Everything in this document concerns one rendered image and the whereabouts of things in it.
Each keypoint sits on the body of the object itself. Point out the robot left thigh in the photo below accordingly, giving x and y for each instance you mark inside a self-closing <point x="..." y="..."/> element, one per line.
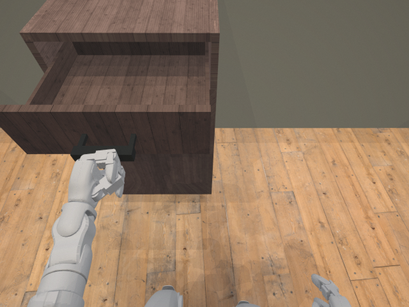
<point x="165" y="298"/>

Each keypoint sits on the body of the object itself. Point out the handle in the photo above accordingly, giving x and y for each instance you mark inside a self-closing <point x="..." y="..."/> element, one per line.
<point x="125" y="153"/>

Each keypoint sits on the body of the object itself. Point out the left robot hand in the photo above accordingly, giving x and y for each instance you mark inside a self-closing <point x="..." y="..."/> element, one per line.
<point x="85" y="176"/>

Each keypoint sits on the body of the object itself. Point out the cabinet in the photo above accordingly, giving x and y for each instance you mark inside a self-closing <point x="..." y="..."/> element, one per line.
<point x="59" y="21"/>

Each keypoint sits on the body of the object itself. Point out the drawer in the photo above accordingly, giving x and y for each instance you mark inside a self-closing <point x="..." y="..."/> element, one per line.
<point x="159" y="91"/>

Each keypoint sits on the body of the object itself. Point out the left robot shin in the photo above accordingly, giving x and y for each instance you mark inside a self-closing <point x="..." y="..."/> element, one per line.
<point x="168" y="287"/>

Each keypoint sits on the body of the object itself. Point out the left robot forearm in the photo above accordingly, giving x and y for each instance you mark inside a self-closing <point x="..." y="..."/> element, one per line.
<point x="67" y="270"/>

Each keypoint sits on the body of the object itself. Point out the right robot hand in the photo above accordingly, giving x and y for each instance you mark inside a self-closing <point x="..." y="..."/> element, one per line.
<point x="330" y="292"/>

